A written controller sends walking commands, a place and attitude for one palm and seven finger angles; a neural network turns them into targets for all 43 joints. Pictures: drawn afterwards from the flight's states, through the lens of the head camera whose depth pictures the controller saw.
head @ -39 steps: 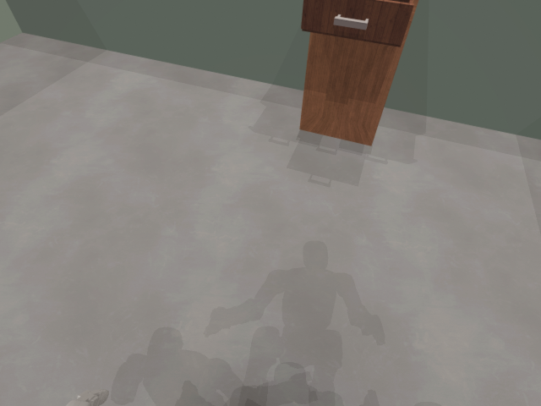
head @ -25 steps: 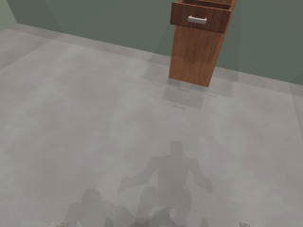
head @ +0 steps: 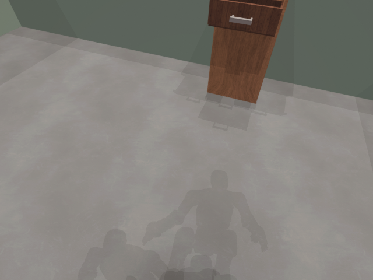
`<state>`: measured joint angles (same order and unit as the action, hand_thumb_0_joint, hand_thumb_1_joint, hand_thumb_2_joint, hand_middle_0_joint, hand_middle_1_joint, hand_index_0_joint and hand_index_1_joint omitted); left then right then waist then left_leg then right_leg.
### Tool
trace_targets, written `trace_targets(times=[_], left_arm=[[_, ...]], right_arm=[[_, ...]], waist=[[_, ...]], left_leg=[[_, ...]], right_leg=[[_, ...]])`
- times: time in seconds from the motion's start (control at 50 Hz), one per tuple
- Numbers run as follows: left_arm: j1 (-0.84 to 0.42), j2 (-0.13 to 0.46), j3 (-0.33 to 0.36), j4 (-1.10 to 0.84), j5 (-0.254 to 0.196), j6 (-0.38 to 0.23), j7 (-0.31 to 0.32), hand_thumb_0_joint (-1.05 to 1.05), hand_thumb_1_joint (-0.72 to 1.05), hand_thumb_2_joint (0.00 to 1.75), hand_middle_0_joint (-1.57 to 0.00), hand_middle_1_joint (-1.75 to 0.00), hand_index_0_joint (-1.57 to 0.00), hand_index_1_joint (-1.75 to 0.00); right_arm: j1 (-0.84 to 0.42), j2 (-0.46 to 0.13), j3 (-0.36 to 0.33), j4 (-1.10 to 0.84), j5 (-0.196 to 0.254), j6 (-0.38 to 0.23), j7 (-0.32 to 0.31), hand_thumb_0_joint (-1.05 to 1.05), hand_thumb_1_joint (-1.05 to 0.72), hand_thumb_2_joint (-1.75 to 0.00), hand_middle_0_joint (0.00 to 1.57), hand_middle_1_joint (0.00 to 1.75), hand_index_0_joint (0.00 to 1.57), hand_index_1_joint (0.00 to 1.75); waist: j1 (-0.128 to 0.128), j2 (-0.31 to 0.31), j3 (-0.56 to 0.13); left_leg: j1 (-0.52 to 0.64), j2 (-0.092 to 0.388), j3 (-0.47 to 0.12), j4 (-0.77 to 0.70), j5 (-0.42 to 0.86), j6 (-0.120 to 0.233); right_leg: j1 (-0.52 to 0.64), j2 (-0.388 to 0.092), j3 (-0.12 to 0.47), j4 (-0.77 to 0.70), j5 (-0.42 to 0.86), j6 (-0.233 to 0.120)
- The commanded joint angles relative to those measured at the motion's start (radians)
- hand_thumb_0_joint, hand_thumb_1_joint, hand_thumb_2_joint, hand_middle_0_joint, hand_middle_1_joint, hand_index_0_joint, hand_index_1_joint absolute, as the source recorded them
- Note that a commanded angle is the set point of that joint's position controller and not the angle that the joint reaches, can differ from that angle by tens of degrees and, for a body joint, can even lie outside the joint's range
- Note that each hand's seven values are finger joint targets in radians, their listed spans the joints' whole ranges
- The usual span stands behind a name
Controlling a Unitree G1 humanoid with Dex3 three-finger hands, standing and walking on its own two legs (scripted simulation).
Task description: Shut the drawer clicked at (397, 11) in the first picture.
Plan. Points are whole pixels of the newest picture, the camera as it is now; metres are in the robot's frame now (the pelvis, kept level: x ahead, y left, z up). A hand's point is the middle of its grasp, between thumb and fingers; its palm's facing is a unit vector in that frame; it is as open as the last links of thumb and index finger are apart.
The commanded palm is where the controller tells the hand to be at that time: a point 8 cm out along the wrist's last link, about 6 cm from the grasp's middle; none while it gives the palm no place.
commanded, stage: stand and wait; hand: left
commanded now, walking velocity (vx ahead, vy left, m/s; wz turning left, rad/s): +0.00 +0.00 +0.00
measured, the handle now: (241, 19) +1.43 -0.23 +0.00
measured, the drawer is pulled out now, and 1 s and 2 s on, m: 0.30 0.30 0.30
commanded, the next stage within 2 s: look at it before walking up in 0.16 s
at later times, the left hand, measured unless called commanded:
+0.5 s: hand out of the picture +0.08 +0.24 -0.16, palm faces -0.03 -0.95 -0.32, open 7.4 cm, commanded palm none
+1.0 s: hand out of the picture +0.07 +0.23 -0.16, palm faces -0.03 -0.95 -0.30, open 7.4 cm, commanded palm none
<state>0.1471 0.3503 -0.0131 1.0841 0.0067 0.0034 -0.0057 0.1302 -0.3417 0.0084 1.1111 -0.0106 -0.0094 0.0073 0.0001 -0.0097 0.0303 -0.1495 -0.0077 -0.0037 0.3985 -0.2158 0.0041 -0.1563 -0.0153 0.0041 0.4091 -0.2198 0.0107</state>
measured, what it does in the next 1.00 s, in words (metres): stands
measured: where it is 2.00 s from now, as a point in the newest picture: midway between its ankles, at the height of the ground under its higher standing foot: (194, 262)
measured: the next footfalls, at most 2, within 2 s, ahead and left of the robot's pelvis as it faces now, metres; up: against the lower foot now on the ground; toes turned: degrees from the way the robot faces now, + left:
left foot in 1.54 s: +0.35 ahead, +0.10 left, +0.00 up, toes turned -3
right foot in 2.00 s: +0.45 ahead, -0.19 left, +0.00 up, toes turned -28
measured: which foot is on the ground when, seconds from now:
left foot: down 0.00-1.00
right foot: down 0.00-1.00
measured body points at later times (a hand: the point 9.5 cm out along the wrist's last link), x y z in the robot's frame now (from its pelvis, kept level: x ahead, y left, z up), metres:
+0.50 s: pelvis +0.00 -0.01 +0.00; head +0.01 +0.00 +0.45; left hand +0.08 +0.29 -0.13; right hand +0.08 -0.30 -0.13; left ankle +0.00 +0.12 -0.74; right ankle +0.00 -0.13 -0.74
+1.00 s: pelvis +0.02 -0.01 +0.00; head +0.01 -0.01 +0.45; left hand +0.07 +0.28 -0.14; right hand +0.09 -0.29 -0.14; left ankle +0.00 +0.12 -0.74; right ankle +0.00 -0.13 -0.74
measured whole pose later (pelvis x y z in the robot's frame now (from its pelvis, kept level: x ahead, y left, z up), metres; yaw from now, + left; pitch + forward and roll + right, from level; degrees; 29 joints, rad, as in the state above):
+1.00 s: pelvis +0.02 -0.01 +0.00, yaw -1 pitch -1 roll +0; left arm 0.19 0.31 -0.01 1.08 0.01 0.02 -0.01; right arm 0.14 -0.31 0.01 1.10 -0.02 0.00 0.00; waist 0.02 -0.01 0.00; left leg -0.15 0.01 0.01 0.42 -0.26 -0.01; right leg -0.17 0.01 0.02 0.44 -0.26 0.00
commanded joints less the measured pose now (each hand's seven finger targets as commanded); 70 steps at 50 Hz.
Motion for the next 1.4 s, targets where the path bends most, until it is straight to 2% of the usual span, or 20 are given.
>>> trace_targets(times=[0.0, 0.3, 0.4, 0.84, 0.86, 0.88, 0.94, 1.0, 1.06, 1.12, 1.14, 1.16, 1.18, 1.2, 1.22, 1.24, 1.26, 1.28, 1.32, 1.38], left_arm=[[-0.051, 0.201, 0.044, -0.067, 0.004, -0.026, 0.016, 0.0, 0.9, 0.9, -0.2, -0.3, -0.2, -0.3], [-0.055, 0.198, 0.046, -0.066, 0.006, -0.027, 0.015, 0.0, 0.9, 0.9, -0.2, -0.3, -0.2, -0.3], [-0.05, 0.197, 0.047, -0.065, 0.004, -0.031, 0.017, 0.0, 0.9, 0.9, -0.2, -0.3, -0.2, -0.3], [-0.052, 0.201, 0.046, -0.059, 0.004, -0.031, 0.017, 0.0, 0.9, 0.9, -0.2, -0.3, -0.2, -0.3], [-0.022, 0.132, 0.032, -0.041, 0.002, -0.022, 0.019, 0.0, 0.9, 0.9, -0.2, -0.3, -0.2, -0.3], [0.019, 0.077, 0.02, -0.028, 0.004, -0.009, 0.02, 0.0, 0.9, 0.9, -0.2, -0.3, -0.2, -0.3], [0.057, 0.081, 0.034, -0.038, 0.014, 0.011, 0.003, 0.0, 0.9, 0.9, -0.2, -0.3, -0.2, -0.3], [0.106, 0.072, 0.049, -0.066, 0.018, 0.008, -0.01, 0.0, 0.9, 0.9, -0.2, -0.3, -0.2, -0.3], [0.152, 0.035, 0.06, -0.087, 0.018, -0.01, -0.015, 0.0, 0.9, 0.9, -0.2, -0.3, -0.2, -0.3], [0.174, -0.012, 0.065, -0.102, 0.016, -0.03, -0.016, 0.0, 0.9, 0.9, -0.2, -0.3, -0.2, -0.3], [0.185, -0.03, 0.065, -0.105, 0.015, -0.037, -0.016, 0.0, 0.9, 0.9, -0.2, -0.3, -0.2, -0.3], [0.222, -0.041, 0.069, -0.094, 0.016, -0.044, -0.014, 0.0, 0.9, 0.9, -0.2, -0.3, -0.2, -0.3], [0.292, -0.028, 0.078, -0.068, 0.017, -0.05, -0.01, 0.0, 0.9, 0.9, -0.2, -0.3, -0.2, -0.3], [0.409, 0.029, 0.093, -0.024, 0.023, -0.058, 0.002, 0.0, 0.9, 0.9, -0.2, -0.3, -0.2, -0.3], [0.538, 0.078, 0.106, 0.013, 0.018, -0.068, 0.017, 0.0, 0.9, 0.9, -0.2, -0.3, -0.2, -0.3], [0.582, 0.054, 0.095, 0.028, 0.018, -0.069, 0.031, 0.0, 0.9, 0.9, -0.2, -0.3, -0.2, -0.3], [0.563, 0.03, 0.09, 0.027, 0.023, -0.067, 0.039, 0.0, 0.9, 0.9, -0.2, -0.3, -0.2, -0.3], [0.512, 0.011, 0.084, 0.013, 0.028, -0.067, 0.044, 0.0, 0.9, 0.9, -0.2, -0.3, -0.2, -0.3], [0.43, -0.021, 0.078, -0.008, 0.03, -0.073, 0.043, 0.0, 0.9, 0.9, -0.2, -0.3, -0.2, -0.3], [0.356, -0.033, 0.072, -0.016, 0.025, -0.077, 0.039, 0.0, 0.9, 0.9, -0.2, -0.3, -0.2, -0.3]], right_arm=[[-0.062, -0.208, -0.044, -0.069, 0.003, -0.021, -0.017, 0.0, -0.9, -0.9, 0.2, 0.3, 0.2, 0.3], [-0.058, -0.203, -0.041, -0.064, 0.003, -0.023, -0.016, 0.0, -0.9, -0.9, 0.2, 0.3, 0.2, 0.3], [-0.059, -0.203, -0.043, -0.065, 0.004, -0.026, -0.018, 0.0, -0.9, -0.9, 0.2, 0.3, 0.2, 0.3], [-0.071, -0.207, -0.04, -0.064, 0.005, -0.025, -0.02, 0.0, -0.9, -0.9, 0.2, 0.3, 0.2, 0.3], [-0.042, -0.138, -0.022, -0.046, 0.001, -0.017, -0.018, 0.0, -0.9, -0.9, 0.2, 0.3, 0.2, 0.3], [-0.003, -0.08, -0.009, -0.034, -0.004, -0.007, -0.016, 0.0, -0.9, -0.9, 0.2, 0.3, 0.2, 0.3], [0.038, -0.087, -0.022, -0.039, -0.015, 0.006, -0.012, 0.0, -0.9, -0.9, 0.2, 0.3, 0.2, 0.3], [0.067, -0.103, -0.039, -0.063, -0.014, 0.001, -0.012, 0.0, -0.9, -0.9, 0.2, 0.3, 0.2, 0.3], [0.117, -0.095, -0.05, -0.079, -0.011, -0.018, -0.016, 0.0, -0.9, -0.9, 0.2, 0.3, 0.2, 0.3], [0.178, -0.094, -0.066, -0.078, -0.006, -0.037, -0.023, 0.0, -0.9, -0.9, 0.2, 0.3, 0.2, 0.3], [0.19, -0.088, -0.068, -0.075, -0.005, -0.041, -0.025, 0.0, -0.9, -0.9, 0.2, 0.3, 0.2, 0.3], [0.187, -0.075, -0.069, -0.073, -0.006, -0.043, -0.027, 0.0, -0.9, -0.9, 0.2, 0.3, 0.2, 0.3], [0.16, -0.056, -0.069, -0.084, -0.005, -0.045, -0.027, 0.0, -0.9, -0.9, 0.2, 0.3, 0.2, 0.3], [0.098, -0.006, -0.062, -0.121, 0.002, -0.053, -0.024, 0.0, -0.9, -0.9, 0.2, 0.3, 0.2, 0.3], [-0.031, 0.031, -0.05, -0.183, -0.003, -0.061, -0.017, 0.0, -0.9, -0.9, 0.2, 0.3, 0.2, 0.3], [-0.108, 0.03, -0.05, -0.206, -0.009, -0.065, -0.02, 0.0, -0.9, -0.9, 0.2, 0.3, 0.2, 0.3], [-0.121, 0.044, -0.055, -0.207, -0.01, -0.066, -0.017, 0.0, -0.9, -0.9, 0.2, 0.3, 0.2, 0.3], [-0.104, 0.05, -0.057, -0.203, -0.01, -0.062, -0.01, 0.0, -0.9, -0.9, 0.2, 0.3, 0.2, 0.3], [-0.088, 0.08, -0.06, -0.198, -0.007, -0.047, 0.002, 0.0, -0.9, -0.9, 0.2, 0.3, 0.2, 0.3], [-0.076, 0.107, -0.06, -0.211, 0.001, -0.038, 0.019, 0.0, -0.9, -0.9, 0.2, 0.3, 0.2, 0.3]], waist=[[0.001, 0.001, -0.044], [0.002, 0.014, -0.04], [0.001, 0.005, -0.08], [0.004, 0.009, -0.066], [0.002, 0.001, -0.081], [0.003, -0.003, -0.074], [0.003, 0.004, 0.055], [0.007, 0.024, 0.098], [0.002, 0.055, 0.086], [-0.004, 0.156, 0.063], [0.002, 0.165, 0.06], [0.019, 0.147, 0.039], [0.051, 0.058, 0.014], [0.095, -0.17, -0.013], [0.152, -0.336, 0.037], [0.167, -0.197, 0.078], [0.144, -0.085, 0.087], [0.109, -0.061, 0.081], [0.058, -0.078, 0.099], [0.013, -0.118, 0.122]], left_leg=[[-0.008, 0.115, -0.106, -0.081, 0.067, 0.03], [-0.015, 0.117, -0.109, -0.087, 0.079, 0.027], [0.017, 0.122, -0.102, -0.071, 0.149, 0.026], [0.039, 0.126, -0.1, -0.087, 0.185, 0.023], [0.045, 0.127, -0.082, -0.082, 0.141, 0.012], [0.039, 0.118, -0.064, -0.066, 0.043, 0.002], [-0.064, 0.11, -0.058, -0.072, -0.302, 0.012], [-0.1, 0.14, -0.082, -0.05, -0.405, 0.04], [-0.078, 0.18, -0.111, -0.012, -0.353, 0.072], [0.001, 0.263, -0.183, -0.016, -0.197, 0.118], [0.023, 0.277, -0.173, 0.019, -0.085, 0.125], [0.011, 0.261, -0.127, 0.105, 0.023, 0.114], [-0.092, 0.208, -0.04, 0.253, 0.08, 0.075], [-0.344, 0.105, 0.113, 0.522, 0.063, 0.014], [-0.613, 0.036, 0.139, 0.731, -0.355, -0.023], [-0.71, 0.068, 0.052, 0.817, -0.386, -0.024], [-0.752, 0.095, 0.031, 0.834, -0.348, -0.023], [-0.729, 0.123, 0.013, 0.799, -0.331, -0.023], [-0.65, 0.126, 0.037, 0.703, -0.257, -0.036], [-0.446, 0.107, 0.081, 0.506, -0.088, -0.034]], right_leg=[[-0.011, -0.105, 0.106, -0.085, 0.035, -0.041], [-0.009, -0.103, 0.106, -0.088, 0.045, -0.04], [0.015, -0.108, 0.101, -0.076, 0.13, -0.042], [0.028, -0.11, 0.093, -0.087, 0.175, -0.039], [0.033, -0.106, 0.092, -0.09, 0.127, -0.03], [0.016, -0.097, 0.096, -0.087, 0.008, -0.026], [-0.104, -0.064, 0.14, -0.085, -0.313, -0.047], [-0.167, -0.032, 0.153, -0.02, -0.366, -0.07], [-0.199, -0.006, 0.141, 0.089, -0.29, -0.084], [-0.253, 0.038, 0.052, 0.254, -0.166, -0.072], [-0.252, 0.04, 0.022, 0.257, -0.143, -0.068], [-0.193, 0.033, 0.028, 0.224, -0.094, -0.075], [-0.051, 0.0, 0.098, 0.173, 0.026, -0.101], [0.182, -0.13, 0.32, 0.062, 0.216, -0.164], [0.319, -0.299, 0.609, -0.053, 0.53, -0.261], [0.343, -0.323, 0.65, -0.043, 0.656, -0.317], [0.366, -0.307, 0.582, -0.023, 0.608, -0.314], [0.317, -0.294, 0.52, -0.03, 0.467, -0.288], [0.188, -0.249, 0.432, -0.094, 0.343, -0.253], [-0.018, -0.176, 0.302, -0.168, 0.282, -0.198]])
